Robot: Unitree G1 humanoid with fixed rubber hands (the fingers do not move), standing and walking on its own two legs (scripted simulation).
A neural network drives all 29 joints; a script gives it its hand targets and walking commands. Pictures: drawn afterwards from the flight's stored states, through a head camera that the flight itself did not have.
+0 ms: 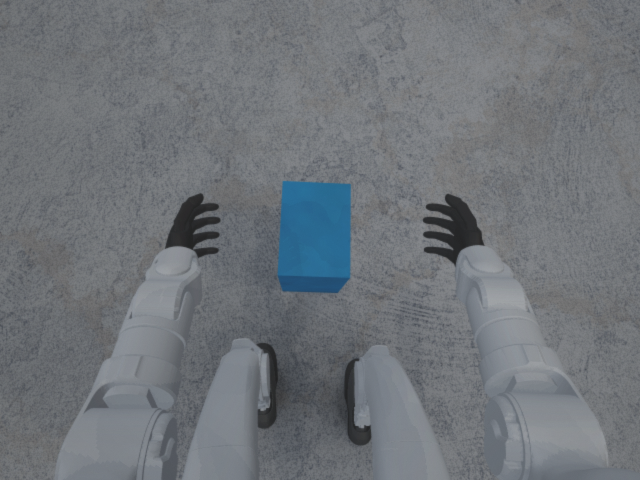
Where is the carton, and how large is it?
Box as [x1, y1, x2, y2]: [278, 181, 350, 292]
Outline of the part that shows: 283,181 278,258 278,277 282,290 337,292 349,278 350,184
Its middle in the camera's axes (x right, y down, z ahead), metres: -0.02 +0.02 +0.98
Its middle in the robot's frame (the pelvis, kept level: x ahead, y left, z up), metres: +0.49 -0.01 -0.55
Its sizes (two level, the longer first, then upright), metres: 0.213 0.153 0.273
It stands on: the floor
